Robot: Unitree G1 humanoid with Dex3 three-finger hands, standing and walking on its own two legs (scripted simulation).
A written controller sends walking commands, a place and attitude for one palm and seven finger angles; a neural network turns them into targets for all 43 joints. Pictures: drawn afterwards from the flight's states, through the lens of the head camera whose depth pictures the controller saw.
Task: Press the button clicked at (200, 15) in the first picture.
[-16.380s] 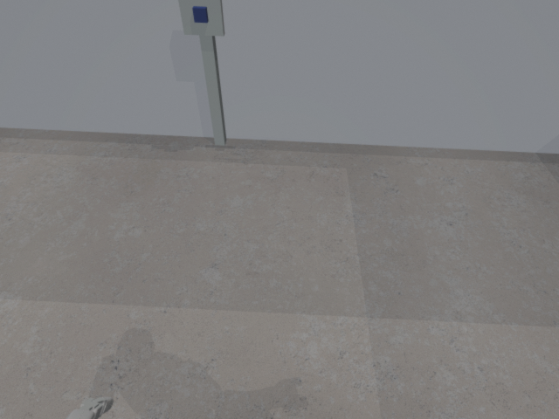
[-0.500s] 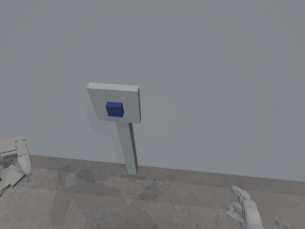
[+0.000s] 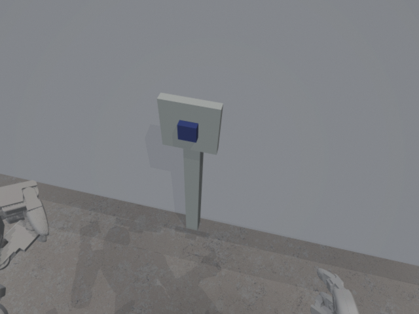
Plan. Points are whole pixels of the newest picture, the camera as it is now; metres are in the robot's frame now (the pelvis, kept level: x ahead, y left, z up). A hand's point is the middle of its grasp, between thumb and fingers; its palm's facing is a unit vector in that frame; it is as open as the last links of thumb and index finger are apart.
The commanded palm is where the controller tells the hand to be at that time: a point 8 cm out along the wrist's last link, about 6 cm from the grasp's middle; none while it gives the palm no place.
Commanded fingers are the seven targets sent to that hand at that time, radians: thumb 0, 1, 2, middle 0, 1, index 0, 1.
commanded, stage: step back with the hand held close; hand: left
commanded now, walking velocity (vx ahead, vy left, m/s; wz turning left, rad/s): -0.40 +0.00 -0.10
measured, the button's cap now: (188, 130) +0.60 +0.11 -0.03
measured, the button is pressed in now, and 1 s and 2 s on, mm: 0 0 0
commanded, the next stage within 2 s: stop stepping back and stand still in 0.28 s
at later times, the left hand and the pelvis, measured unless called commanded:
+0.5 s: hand out of the picture +0.08 +0.16 +0.19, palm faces +0.17 -0.82 -0.54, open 3.1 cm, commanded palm +0.03 +0.22 +0.19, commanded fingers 0.00 0.90 0.90 -1.30 -1.50 -1.30 -1.50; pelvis -0.13 -0.04 +0.01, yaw -7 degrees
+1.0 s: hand out of the picture +0.00 +0.21 +0.18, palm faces +0.37 -0.83 -0.42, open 3.1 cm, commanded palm -0.05 +0.25 +0.19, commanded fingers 0.00 0.90 0.90 -1.30 -1.50 -1.30 -1.50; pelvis -0.20 -0.02 +0.01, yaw -4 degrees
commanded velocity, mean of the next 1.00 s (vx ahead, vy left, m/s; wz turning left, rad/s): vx -0.01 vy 0.04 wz -0.02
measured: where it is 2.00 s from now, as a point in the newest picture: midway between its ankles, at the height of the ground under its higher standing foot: outside the picture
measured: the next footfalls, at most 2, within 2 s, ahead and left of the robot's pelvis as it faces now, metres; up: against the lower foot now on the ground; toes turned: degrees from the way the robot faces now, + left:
right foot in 0.40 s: -0.17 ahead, -0.11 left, +0.00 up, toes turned -5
left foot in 0.70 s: -0.13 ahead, +0.07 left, +0.00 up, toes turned +0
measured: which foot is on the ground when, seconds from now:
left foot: down 0.00-0.42, up 0.44-0.68, down 0.70-1.00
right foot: down 0.00-0.00, up 0.02-0.38, down 0.40-1.00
